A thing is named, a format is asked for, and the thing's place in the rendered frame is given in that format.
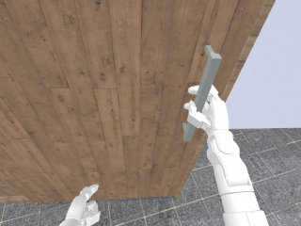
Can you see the wardrobe door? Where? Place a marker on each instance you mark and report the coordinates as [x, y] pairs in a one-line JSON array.
[[6, 190], [92, 92]]

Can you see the robot right hand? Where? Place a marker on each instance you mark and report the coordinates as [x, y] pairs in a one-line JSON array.
[[214, 116]]

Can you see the right robot forearm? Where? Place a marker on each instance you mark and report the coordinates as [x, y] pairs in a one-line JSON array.
[[233, 182]]

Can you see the robot left hand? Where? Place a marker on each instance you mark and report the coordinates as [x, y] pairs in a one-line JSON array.
[[80, 208]]

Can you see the handle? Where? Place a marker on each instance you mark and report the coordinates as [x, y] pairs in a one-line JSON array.
[[204, 88]]

